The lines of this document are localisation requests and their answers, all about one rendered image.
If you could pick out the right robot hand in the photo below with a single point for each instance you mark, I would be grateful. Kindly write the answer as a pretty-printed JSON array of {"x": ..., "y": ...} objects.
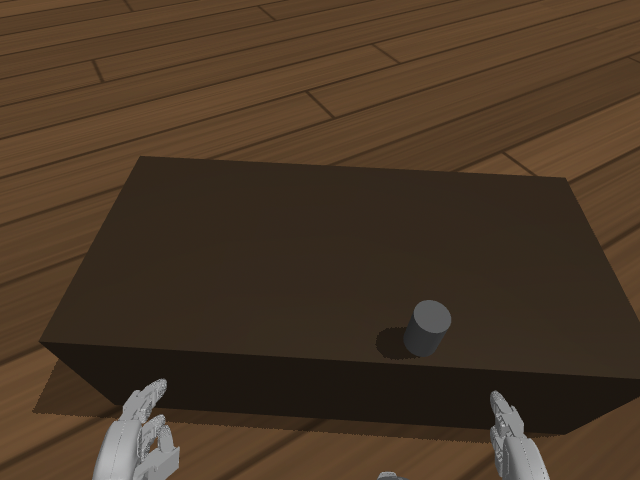
[{"x": 516, "y": 457}]

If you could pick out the can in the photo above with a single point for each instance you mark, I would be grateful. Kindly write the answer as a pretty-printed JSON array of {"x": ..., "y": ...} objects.
[{"x": 428, "y": 324}]

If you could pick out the left robot hand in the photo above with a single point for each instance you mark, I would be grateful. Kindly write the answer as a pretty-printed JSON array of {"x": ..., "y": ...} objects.
[{"x": 124, "y": 451}]

